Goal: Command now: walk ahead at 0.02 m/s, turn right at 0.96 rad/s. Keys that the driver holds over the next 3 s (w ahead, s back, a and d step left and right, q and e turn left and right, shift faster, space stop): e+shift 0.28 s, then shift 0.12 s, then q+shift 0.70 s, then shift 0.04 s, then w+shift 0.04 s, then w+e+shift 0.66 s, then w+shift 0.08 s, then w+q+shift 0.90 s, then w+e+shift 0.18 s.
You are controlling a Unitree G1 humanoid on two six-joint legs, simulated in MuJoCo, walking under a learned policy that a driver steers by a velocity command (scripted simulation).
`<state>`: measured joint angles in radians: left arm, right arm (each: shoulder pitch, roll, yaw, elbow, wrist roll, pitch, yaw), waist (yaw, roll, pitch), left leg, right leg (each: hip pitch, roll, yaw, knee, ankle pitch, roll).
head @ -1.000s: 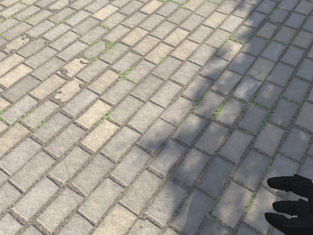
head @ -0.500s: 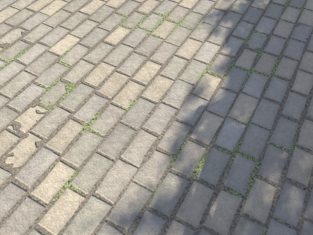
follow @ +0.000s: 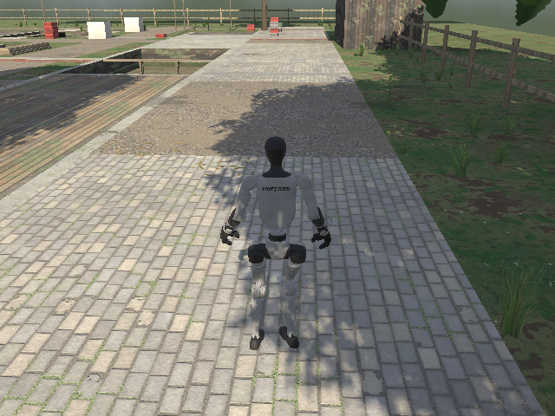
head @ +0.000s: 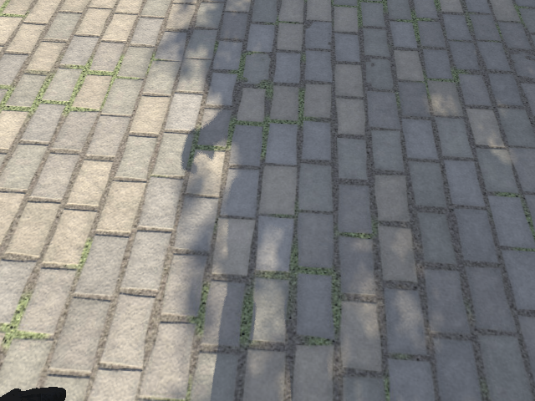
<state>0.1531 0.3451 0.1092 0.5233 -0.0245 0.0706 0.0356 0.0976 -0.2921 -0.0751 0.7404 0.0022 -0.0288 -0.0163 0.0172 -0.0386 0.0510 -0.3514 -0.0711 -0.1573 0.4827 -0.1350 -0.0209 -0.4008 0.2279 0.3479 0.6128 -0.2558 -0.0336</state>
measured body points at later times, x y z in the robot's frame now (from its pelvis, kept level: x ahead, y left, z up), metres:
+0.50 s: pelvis +0.01 -0.01 +0.00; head +0.04 -0.05 +0.45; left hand +0.29 +0.15 -0.07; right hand +0.00 -0.33 -0.12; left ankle +0.05 +0.13 -0.71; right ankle -0.03 -0.12 -0.73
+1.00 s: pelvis +0.02 +0.02 +0.00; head +0.07 +0.04 +0.44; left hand +0.20 +0.29 -0.12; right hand +0.16 -0.28 -0.08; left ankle +0.03 +0.10 -0.73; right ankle -0.04 -0.12 -0.67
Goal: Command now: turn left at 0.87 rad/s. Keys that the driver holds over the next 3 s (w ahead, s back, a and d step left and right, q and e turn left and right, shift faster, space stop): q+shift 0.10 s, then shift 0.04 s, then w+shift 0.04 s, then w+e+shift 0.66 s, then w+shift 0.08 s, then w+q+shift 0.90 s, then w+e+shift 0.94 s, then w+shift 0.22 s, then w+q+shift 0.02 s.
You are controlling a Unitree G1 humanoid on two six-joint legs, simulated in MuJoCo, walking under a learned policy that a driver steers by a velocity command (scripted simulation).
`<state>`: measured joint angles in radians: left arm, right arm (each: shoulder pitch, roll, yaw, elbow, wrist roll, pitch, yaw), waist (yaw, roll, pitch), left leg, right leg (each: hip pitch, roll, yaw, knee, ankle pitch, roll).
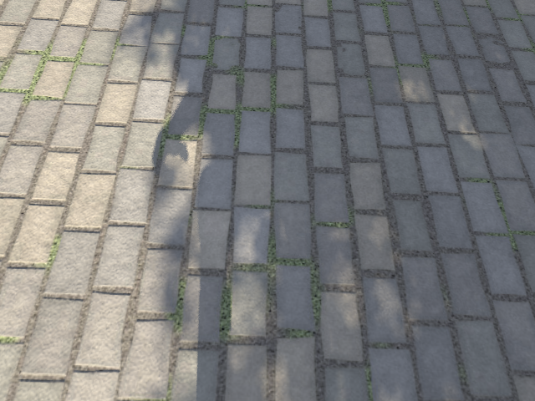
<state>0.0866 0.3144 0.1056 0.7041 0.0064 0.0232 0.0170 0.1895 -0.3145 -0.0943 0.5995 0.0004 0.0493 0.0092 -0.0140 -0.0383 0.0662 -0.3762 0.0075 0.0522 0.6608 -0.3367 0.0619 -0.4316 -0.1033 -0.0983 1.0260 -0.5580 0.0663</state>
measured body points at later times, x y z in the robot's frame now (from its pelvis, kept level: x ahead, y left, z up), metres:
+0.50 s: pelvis +0.14 -0.02 +0.02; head +0.14 -0.02 +0.47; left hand +0.25 +0.27 -0.08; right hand +0.26 -0.28 -0.09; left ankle +0.01 +0.09 -0.72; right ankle +0.22 -0.13 -0.70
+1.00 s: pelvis +0.53 -0.11 -0.02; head +0.57 -0.13 +0.43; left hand +0.56 +0.19 -0.13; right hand +0.72 -0.39 -0.08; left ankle +0.74 -0.06 -0.72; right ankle +0.25 -0.12 -0.71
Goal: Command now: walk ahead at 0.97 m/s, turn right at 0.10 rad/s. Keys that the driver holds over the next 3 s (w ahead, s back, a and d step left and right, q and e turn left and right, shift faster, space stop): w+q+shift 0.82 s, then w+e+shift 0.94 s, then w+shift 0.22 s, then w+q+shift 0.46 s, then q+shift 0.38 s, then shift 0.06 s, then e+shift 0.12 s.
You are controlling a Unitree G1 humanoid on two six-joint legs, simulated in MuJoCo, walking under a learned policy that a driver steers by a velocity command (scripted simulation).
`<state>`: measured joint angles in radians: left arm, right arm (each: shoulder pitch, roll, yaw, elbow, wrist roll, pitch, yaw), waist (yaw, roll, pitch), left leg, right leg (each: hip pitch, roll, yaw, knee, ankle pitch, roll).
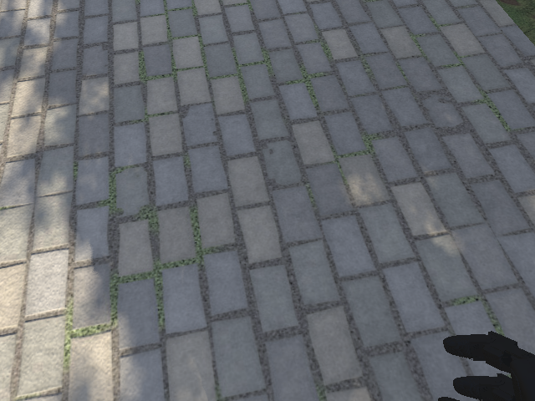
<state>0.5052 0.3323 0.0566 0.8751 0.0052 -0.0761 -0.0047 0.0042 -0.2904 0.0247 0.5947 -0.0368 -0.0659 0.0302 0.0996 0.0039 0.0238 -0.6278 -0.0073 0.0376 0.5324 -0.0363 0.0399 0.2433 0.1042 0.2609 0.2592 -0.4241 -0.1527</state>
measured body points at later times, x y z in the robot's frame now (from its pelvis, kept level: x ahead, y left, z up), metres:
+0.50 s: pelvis +0.48 +0.01 +0.01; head +0.51 +0.01 +0.46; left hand +0.64 +0.30 -0.05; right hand +0.55 -0.27 -0.11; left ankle +0.27 +0.08 -0.61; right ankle +0.58 -0.10 -0.71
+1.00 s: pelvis +0.89 +0.23 +0.01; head +0.91 +0.23 +0.46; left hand +0.81 +0.47 -0.11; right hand +1.13 +0.07 -0.12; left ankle +0.89 +0.24 -0.71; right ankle +0.94 +0.06 -0.59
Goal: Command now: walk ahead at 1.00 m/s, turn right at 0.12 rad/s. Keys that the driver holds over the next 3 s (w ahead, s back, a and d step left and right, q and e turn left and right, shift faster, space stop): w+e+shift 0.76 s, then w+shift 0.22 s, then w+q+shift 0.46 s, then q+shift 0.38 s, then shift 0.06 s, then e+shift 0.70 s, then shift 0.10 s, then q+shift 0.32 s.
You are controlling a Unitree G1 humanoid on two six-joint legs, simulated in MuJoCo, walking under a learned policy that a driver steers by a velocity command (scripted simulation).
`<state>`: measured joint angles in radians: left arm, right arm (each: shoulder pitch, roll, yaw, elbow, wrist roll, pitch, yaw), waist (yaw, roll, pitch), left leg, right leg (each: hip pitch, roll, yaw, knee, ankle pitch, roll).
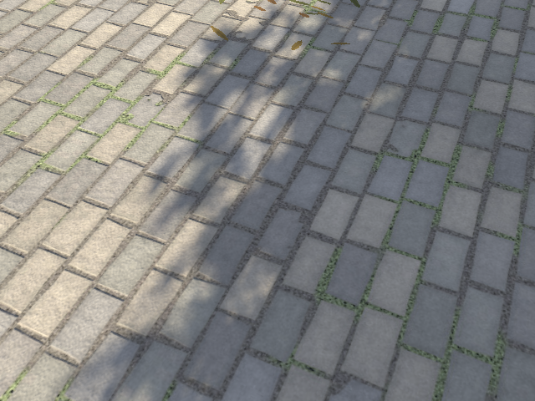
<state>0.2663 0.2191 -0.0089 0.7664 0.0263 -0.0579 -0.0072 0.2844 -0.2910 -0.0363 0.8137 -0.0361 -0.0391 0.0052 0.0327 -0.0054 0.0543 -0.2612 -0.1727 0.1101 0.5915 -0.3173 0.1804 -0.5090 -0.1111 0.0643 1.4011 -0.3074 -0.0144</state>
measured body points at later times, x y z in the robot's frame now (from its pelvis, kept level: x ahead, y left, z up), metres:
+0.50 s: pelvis +0.47 -0.10 +0.02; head +0.48 -0.10 +0.47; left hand +0.52 +0.18 -0.12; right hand +0.61 -0.38 -0.04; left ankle +0.59 +0.06 -0.63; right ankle +0.43 -0.11 -0.72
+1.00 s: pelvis +0.90 -0.26 +0.02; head +0.92 -0.27 +0.47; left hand +1.25 -0.26 -0.03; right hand +0.65 -0.42 -0.10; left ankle +0.90 -0.09 -0.72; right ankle +0.91 -0.43 -0.66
